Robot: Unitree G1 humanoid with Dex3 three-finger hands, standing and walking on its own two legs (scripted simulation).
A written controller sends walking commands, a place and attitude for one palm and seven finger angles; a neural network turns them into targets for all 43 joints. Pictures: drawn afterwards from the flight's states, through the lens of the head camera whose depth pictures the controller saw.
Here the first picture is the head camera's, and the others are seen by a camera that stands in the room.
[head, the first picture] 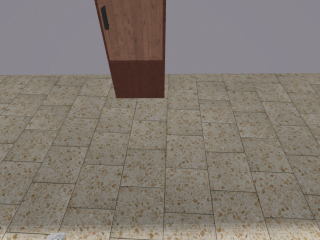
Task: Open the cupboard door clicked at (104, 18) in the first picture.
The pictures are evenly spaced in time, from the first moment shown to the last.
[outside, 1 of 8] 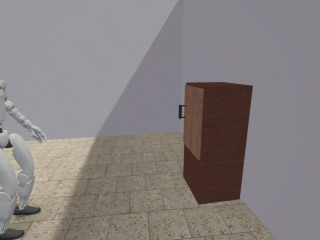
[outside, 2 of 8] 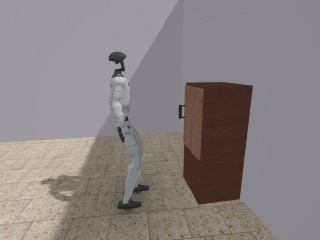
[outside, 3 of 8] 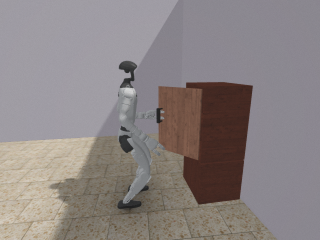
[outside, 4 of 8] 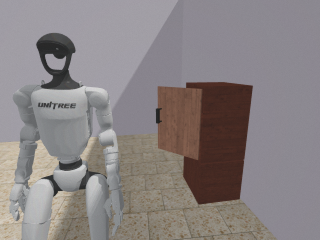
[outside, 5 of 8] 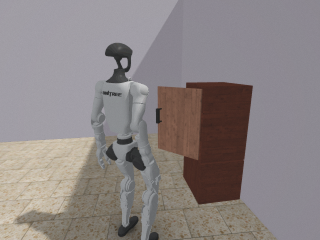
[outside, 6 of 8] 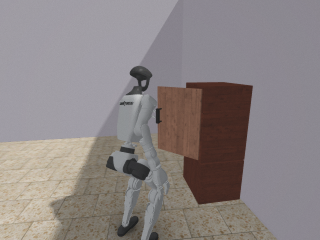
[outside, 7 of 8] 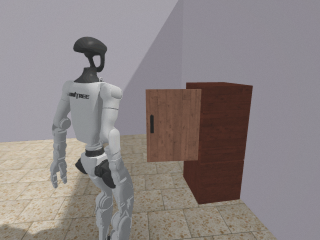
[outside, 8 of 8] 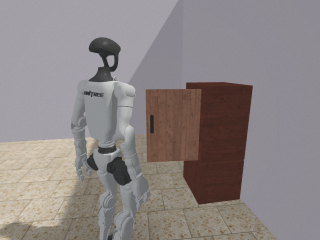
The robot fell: no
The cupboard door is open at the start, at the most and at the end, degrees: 0 85 84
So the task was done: yes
